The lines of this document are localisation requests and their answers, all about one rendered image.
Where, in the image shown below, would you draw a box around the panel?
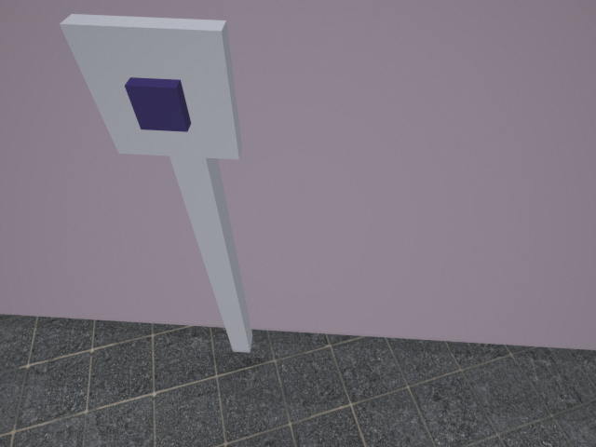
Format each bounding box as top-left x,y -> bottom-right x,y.
60,14 -> 252,353

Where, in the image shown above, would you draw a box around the button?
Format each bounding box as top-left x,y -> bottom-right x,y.
125,77 -> 191,132

